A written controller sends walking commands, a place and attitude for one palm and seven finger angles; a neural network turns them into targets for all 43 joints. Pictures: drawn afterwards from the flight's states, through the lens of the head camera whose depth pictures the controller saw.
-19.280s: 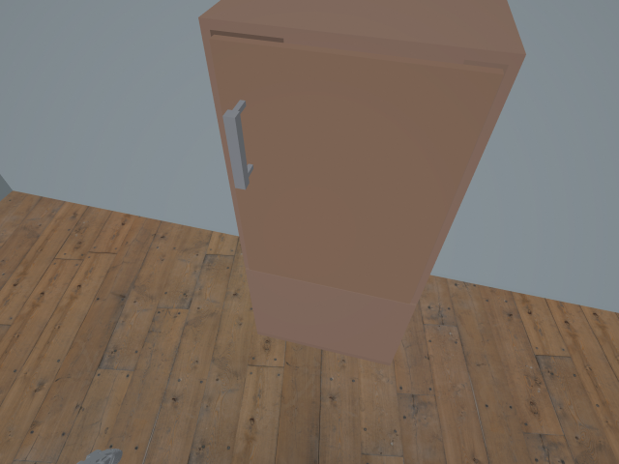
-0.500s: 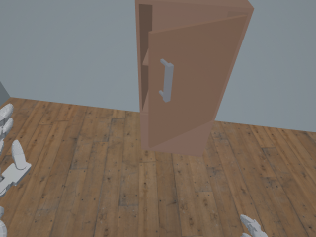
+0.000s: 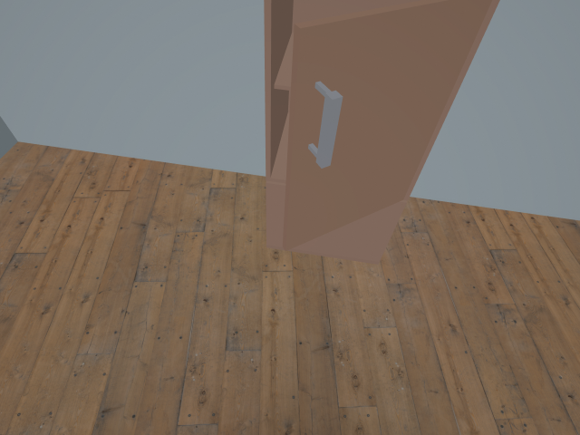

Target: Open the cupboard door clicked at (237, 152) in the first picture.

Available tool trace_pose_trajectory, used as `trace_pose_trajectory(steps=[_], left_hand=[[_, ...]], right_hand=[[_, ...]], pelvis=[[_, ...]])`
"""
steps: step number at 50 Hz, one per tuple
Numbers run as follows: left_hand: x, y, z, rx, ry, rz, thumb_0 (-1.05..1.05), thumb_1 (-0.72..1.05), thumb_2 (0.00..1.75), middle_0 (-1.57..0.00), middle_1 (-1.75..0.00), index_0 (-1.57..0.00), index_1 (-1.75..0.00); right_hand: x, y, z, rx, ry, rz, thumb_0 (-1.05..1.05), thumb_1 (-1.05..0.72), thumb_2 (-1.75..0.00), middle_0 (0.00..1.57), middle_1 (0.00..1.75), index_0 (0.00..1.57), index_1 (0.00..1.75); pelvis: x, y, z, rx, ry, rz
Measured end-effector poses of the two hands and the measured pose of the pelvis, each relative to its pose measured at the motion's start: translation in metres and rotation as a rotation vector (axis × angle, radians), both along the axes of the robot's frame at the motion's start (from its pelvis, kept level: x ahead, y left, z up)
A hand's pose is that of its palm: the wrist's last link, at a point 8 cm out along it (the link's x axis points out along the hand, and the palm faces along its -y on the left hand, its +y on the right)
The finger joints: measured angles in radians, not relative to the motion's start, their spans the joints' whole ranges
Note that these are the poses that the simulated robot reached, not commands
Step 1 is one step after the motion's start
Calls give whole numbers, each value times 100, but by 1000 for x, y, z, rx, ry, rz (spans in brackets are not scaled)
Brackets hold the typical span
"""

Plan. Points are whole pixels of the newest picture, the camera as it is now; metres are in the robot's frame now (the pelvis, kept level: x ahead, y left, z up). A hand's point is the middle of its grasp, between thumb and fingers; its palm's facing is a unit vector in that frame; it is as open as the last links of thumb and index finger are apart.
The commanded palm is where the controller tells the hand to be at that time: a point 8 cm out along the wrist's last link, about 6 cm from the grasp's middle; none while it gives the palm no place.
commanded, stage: let the arm hang, fingers relaxed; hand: left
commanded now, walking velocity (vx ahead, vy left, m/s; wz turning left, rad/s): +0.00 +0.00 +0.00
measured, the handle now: (322, 126) +0.61 -0.02 +0.08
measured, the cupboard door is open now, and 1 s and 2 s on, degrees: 38 38 38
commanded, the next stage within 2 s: look to check the result in 0.76 s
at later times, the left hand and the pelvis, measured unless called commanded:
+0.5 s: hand out of the picture +0.00 +0.18 -0.17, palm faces +0.03 -0.98 -0.20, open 7.4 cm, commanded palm none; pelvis +0.01 +0.01 +0.01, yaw +0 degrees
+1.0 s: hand out of the picture +0.02 +0.17 -0.17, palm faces +0.02 -0.98 -0.22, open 7.4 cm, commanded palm none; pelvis +0.01 -0.01 +0.01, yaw +0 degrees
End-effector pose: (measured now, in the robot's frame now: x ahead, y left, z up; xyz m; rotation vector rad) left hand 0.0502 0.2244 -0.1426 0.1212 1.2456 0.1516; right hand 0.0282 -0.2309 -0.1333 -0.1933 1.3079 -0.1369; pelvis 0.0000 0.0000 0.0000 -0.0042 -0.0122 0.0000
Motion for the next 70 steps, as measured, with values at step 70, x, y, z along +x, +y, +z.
trace_pose_trajectory(steps=[70], left_hand=[[-12,5,12,55,115,-9,1,91,90,-20,-30,-20,-30]], right_hand=[[4,-22,-4,3,62,-27,1,-90,-89,20,30,20,30]], pelvis=[[15,-13,9,5,-13,-3]])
